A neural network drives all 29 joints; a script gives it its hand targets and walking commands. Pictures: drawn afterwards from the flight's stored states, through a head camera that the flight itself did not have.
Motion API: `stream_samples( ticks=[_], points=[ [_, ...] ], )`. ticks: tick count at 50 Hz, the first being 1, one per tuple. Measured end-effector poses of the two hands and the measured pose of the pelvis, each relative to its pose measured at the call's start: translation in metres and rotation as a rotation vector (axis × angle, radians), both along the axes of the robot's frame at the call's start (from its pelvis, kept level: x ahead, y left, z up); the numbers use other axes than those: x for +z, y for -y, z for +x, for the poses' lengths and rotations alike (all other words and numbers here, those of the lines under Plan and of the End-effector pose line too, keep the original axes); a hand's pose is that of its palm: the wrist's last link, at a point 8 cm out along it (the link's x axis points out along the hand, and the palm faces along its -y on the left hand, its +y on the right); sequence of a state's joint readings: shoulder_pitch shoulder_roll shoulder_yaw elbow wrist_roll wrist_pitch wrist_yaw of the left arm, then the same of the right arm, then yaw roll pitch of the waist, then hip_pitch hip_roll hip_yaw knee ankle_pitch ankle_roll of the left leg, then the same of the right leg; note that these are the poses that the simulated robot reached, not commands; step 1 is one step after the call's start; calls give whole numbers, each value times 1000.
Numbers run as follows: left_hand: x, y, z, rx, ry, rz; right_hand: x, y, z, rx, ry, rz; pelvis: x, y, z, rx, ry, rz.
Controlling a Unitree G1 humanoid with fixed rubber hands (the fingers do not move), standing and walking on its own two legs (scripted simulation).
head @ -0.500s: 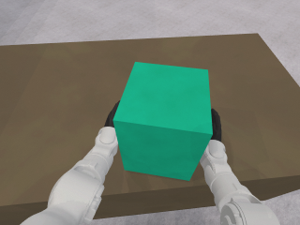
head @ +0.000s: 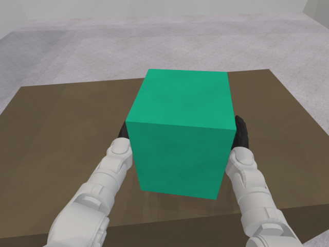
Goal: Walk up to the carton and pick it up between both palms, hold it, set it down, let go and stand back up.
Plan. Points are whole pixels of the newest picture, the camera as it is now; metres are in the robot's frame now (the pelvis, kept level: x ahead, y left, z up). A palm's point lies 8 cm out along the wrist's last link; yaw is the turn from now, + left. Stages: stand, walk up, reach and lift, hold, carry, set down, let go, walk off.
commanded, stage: reach and lift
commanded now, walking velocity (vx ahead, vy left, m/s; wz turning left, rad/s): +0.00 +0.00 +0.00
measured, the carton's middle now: (182, 133) +0.41 -0.03 +0.09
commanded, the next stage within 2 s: hold in 1.74 s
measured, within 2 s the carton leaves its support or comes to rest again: neither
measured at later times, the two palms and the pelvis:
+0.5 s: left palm (137, 126) +0.41 +0.08 +0.12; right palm (254, 124) +0.40 -0.21 +0.12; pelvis +0.01 -0.05 +0.02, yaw +1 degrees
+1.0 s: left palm (120, 136) +0.37 +0.11 +0.13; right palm (246, 133) +0.36 -0.18 +0.13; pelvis +0.01 -0.03 +0.03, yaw +1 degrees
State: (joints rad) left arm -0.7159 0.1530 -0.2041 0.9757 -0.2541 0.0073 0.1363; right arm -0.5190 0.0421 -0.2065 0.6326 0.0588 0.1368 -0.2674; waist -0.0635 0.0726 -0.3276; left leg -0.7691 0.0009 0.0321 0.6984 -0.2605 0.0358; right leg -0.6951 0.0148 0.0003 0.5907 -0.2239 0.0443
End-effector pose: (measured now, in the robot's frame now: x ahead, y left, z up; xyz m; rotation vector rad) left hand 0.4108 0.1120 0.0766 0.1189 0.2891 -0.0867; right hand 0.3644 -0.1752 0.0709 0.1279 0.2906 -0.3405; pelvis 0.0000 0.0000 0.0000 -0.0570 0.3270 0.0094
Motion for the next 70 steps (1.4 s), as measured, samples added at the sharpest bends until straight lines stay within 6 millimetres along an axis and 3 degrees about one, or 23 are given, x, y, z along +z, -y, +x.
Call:
stream_samples(
  ticks=[10,16,28,34,41,55,70],
  points=[
    [43,11,-10,61,13,-81,47,13,2,36,30,6,11,14,-2,5,105,21],
    [51,17,-12,105,5,-125,67,20,13,67,32,10,17,28,-1,7,174,42],
    [40,37,4,134,-42,-99,40,40,33,98,-20,22,24,51,12,3,171,72],
    [41,36,-9,149,25,-142,44,39,23,98,55,30,26,54,20,3,157,75],
    [41,18,-26,167,-3,-140,39,22,9,120,24,20,26,47,21,4,181,67],
    [56,-9,-49,173,14,-170,68,-5,-10,141,39,-45,26,30,3,8,228,44],
    [74,2,-40,204,14,-126,85,5,8,196,31,-101,27,38,3,7,235,55]
  ],
)
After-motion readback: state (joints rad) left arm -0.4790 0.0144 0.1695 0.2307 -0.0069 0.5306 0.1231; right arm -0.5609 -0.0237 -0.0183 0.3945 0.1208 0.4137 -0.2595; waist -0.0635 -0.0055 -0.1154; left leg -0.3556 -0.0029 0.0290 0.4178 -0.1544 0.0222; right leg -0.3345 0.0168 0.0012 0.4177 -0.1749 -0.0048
